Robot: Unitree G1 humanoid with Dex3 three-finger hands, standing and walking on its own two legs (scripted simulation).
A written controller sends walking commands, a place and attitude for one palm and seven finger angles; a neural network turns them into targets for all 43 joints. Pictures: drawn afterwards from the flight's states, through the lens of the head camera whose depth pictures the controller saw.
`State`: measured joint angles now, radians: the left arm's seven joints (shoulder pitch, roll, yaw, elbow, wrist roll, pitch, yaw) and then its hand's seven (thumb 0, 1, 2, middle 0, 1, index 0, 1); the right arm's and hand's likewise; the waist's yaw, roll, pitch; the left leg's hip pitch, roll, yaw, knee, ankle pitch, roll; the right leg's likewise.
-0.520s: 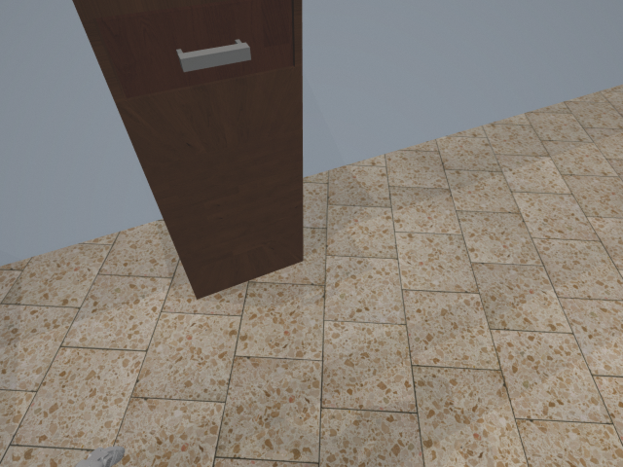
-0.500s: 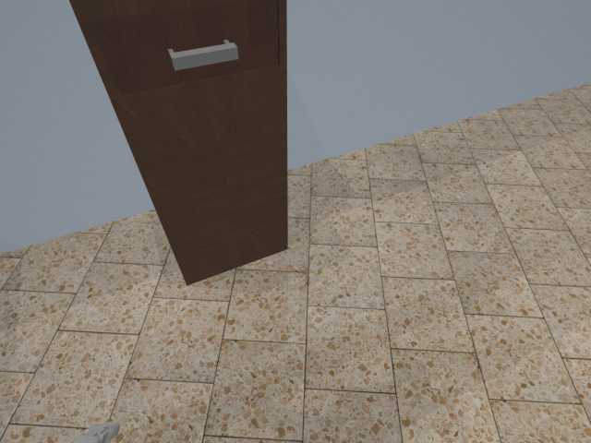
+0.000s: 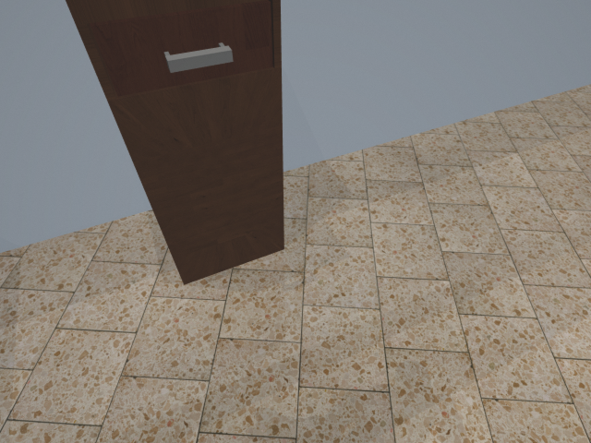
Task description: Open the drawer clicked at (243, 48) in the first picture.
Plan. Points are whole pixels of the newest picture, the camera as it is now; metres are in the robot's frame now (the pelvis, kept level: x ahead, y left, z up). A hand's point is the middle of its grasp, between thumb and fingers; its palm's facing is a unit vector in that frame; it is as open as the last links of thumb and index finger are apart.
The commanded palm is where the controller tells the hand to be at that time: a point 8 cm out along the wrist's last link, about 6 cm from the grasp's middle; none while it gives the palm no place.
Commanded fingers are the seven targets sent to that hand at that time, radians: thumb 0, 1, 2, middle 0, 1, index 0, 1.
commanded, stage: stand and wait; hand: left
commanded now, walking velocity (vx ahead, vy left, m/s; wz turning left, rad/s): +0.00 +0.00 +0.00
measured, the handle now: (197, 54) +0.86 +0.28 +0.12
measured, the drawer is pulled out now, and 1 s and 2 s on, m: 0.00 0.00 0.00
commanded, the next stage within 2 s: look at it before walking up in 0.40 s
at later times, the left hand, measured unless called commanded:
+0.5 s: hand out of the picture +0.07 +0.24 -0.15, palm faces -0.04 -0.94 -0.34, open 7.4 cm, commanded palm none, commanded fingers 0.00 0.90 0.90 -0.20 -0.30 -0.20 -0.30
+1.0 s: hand out of the picture +0.06 +0.25 -0.15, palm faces -0.04 -0.94 -0.33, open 7.4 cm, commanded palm none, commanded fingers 0.00 0.90 0.90 -0.20 -0.30 -0.20 -0.30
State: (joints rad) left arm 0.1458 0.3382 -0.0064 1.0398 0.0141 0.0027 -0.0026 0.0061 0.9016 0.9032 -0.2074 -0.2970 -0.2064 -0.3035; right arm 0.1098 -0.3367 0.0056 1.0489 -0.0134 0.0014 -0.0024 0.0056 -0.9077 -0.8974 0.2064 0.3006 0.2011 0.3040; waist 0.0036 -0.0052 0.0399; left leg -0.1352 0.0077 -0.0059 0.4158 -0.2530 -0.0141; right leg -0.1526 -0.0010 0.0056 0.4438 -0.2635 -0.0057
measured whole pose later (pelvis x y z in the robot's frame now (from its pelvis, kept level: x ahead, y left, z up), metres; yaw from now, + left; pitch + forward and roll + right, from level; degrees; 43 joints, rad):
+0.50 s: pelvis -0.02 +0.00 +0.00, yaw +0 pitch -2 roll +0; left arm 0.13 0.34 -0.01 1.08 0.01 -0.01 -0.01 0.01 0.90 0.90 -0.21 -0.30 -0.21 -0.30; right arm 0.13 -0.33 0.01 1.11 -0.01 -0.01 0.00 0.01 -0.91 -0.90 0.21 0.30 0.20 0.30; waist 0.00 0.00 0.03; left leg -0.13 0.02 0.00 0.37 -0.20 -0.02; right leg -0.15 0.01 0.01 0.39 -0.21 -0.01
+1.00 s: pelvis -0.02 +0.00 +0.00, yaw -1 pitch -2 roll +0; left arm 0.14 0.34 -0.01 1.09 0.02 -0.01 -0.01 0.01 0.90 0.90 -0.21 -0.30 -0.21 -0.30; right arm 0.12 -0.34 0.01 1.11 -0.01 -0.01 0.00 0.00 -0.91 -0.90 0.21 0.30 0.20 0.30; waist 0.00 -0.01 0.04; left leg -0.13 0.02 0.00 0.35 -0.20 -0.02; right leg -0.14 0.01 0.02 0.38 -0.20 -0.01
